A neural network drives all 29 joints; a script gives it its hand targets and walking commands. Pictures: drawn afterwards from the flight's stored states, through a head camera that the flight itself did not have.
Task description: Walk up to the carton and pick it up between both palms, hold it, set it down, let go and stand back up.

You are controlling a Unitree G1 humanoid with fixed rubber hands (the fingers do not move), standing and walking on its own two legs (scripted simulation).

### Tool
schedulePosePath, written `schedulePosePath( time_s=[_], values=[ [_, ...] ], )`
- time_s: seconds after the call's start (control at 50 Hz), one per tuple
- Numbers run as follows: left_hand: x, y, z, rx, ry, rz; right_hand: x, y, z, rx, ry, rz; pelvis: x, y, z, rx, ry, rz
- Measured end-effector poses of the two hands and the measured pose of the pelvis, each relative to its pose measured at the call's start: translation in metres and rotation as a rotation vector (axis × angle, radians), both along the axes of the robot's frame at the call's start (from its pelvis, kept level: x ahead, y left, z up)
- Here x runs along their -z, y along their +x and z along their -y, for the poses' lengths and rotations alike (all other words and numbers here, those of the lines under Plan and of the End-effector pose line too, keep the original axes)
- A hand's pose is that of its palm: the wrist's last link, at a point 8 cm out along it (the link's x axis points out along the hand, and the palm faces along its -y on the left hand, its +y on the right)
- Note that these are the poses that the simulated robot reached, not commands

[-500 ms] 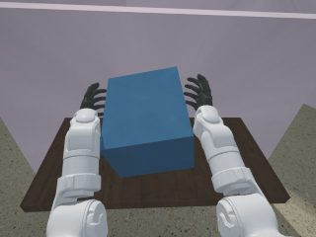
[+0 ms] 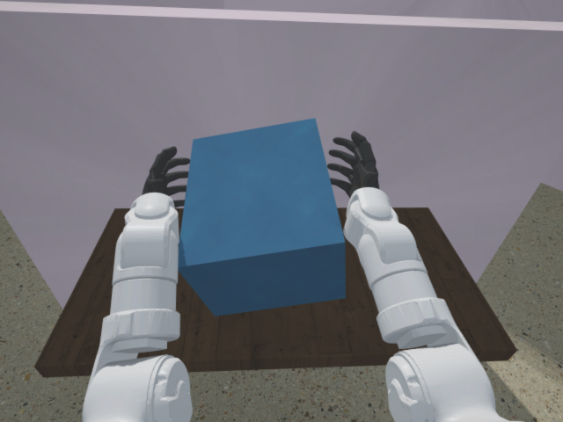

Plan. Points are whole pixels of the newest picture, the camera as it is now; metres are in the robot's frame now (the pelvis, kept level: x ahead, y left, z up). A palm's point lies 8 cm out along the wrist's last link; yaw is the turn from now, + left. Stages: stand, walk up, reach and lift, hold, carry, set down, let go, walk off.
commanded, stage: hold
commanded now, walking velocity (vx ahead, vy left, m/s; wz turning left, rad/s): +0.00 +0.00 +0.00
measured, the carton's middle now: (266, 215) +0.39 +0.00 +0.14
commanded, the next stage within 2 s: set down in 0.72 s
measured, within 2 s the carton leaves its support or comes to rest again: neither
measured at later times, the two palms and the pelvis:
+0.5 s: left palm (158, 200) +0.37 +0.15 +0.19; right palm (362, 189) +0.37 -0.13 +0.20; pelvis +0.00 +0.00 +0.00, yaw +0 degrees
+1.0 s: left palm (155, 189) +0.39 +0.15 +0.20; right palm (359, 181) +0.38 -0.13 +0.21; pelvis +0.00 +0.00 +0.00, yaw +0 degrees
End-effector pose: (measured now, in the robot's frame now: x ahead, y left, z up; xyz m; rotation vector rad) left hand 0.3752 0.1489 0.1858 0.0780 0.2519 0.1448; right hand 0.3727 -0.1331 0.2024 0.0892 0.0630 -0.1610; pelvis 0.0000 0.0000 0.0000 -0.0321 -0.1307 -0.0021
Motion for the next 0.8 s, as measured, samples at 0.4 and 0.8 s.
schedulePosePath(
  time_s=[0.4, 0.8],
  values=[
    [-0.0007, -0.0005, 0.0001, 0.0, 0.0, 0.003, -0.0005, -0.0005, 0.0, 0.001, 0.002, 0.003, 0.0, -0.0003, 0.0, 0.0, 0.0, 0.001],
    [-0.0004, 0.0001, 0.0, -0.001, -0.01, 0.002, 0.0002, 0.0001, -0.0001, 0.001, -0.011, 0.004, 0.0, -0.0003, 0.0, 0.0, 0.0, 0.001]
  ],
)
